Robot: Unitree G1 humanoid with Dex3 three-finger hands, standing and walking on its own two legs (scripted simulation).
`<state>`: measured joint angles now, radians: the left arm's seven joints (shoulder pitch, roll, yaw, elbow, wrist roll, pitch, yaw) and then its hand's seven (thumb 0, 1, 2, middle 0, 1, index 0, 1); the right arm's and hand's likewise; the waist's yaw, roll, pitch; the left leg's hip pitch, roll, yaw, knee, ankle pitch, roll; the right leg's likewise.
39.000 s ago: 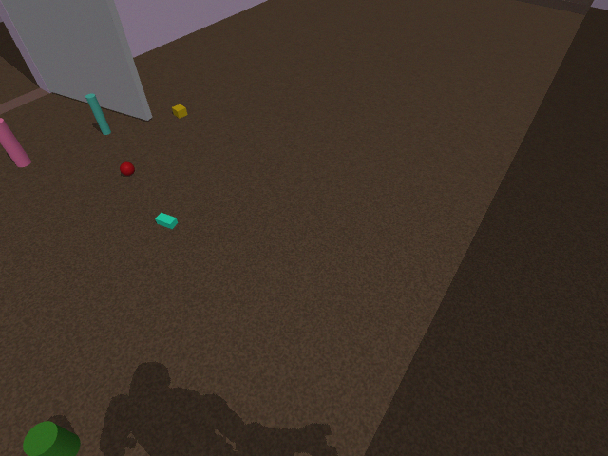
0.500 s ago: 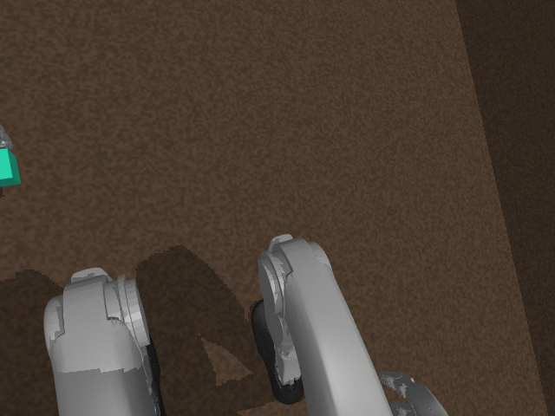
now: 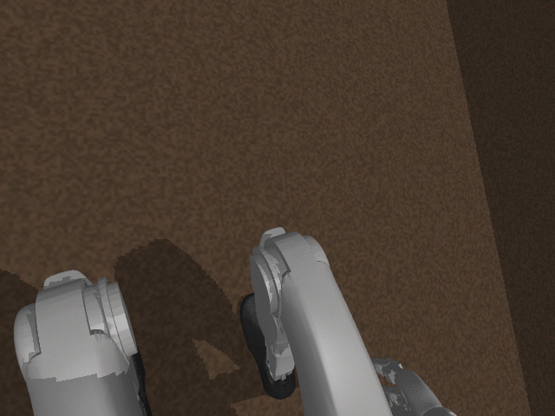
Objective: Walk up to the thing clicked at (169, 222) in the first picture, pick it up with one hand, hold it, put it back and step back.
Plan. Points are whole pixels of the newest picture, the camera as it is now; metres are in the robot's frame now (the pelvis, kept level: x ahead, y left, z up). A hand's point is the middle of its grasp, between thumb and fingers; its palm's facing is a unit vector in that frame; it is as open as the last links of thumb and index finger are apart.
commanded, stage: lower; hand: left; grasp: from above
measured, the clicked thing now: out of the picture +0.46 +0.35 -0.23
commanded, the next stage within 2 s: rest in 0.08 s
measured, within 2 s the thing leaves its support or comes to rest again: rests again in 0.86 s
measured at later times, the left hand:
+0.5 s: hand out of the picture +0.46 +0.34 -0.23, palm faces -0.48 -0.11 -0.87, open 7.3 cm
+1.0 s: hand out of the picture +0.46 +0.33 -0.26, palm faces -0.46 -0.11 -0.88, open 7.3 cm
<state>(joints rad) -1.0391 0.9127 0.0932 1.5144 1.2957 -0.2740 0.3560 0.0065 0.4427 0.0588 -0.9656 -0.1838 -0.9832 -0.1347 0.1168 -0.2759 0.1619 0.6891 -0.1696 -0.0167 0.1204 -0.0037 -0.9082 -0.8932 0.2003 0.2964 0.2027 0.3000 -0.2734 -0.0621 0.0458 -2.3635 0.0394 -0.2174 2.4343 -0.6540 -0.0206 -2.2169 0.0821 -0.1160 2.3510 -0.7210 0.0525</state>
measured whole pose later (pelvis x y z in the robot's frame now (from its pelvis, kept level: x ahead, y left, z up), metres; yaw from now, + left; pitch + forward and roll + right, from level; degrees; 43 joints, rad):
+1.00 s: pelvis +0.00 +0.00 -0.02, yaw -4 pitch +28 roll -14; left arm -1.05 1.05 0.10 1.65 1.30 -0.25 0.52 0.01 0.45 0.06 -0.96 -0.20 -0.98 -0.14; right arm 0.06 -0.30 0.30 0.65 -0.25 -0.12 0.16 0.00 -0.90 -0.89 0.20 0.30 0.20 0.30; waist -0.34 -0.16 0.16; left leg -2.37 0.05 -0.29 2.53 -0.69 -0.02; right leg -2.21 0.12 -0.17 2.39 -0.72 0.07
